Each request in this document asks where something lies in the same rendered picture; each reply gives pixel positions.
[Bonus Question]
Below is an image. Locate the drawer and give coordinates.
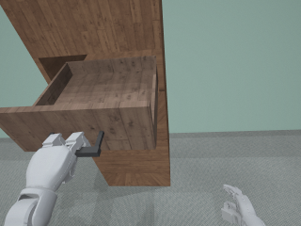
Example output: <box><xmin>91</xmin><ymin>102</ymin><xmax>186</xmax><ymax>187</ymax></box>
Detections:
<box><xmin>0</xmin><ymin>55</ymin><xmax>159</xmax><ymax>152</ymax></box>

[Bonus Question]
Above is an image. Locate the robot right hand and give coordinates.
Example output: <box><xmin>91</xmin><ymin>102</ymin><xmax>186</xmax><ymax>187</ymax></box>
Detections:
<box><xmin>221</xmin><ymin>185</ymin><xmax>258</xmax><ymax>226</ymax></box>

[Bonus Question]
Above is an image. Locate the handle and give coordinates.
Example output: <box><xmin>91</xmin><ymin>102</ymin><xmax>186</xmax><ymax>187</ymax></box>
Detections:
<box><xmin>39</xmin><ymin>131</ymin><xmax>104</xmax><ymax>157</ymax></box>

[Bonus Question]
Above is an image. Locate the cabinet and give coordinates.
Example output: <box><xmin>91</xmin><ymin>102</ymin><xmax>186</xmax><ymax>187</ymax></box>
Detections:
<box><xmin>0</xmin><ymin>0</ymin><xmax>171</xmax><ymax>186</ymax></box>

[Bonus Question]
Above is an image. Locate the right robot forearm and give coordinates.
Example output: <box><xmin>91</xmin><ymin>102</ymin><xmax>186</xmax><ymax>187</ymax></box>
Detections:
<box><xmin>241</xmin><ymin>215</ymin><xmax>266</xmax><ymax>226</ymax></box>

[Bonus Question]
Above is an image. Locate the robot left hand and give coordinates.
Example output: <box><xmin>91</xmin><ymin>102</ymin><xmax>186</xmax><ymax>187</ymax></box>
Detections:
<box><xmin>25</xmin><ymin>132</ymin><xmax>91</xmax><ymax>192</ymax></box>

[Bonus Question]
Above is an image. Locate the left robot forearm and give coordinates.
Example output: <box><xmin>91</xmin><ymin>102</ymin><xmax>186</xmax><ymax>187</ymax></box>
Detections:
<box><xmin>4</xmin><ymin>186</ymin><xmax>57</xmax><ymax>226</ymax></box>

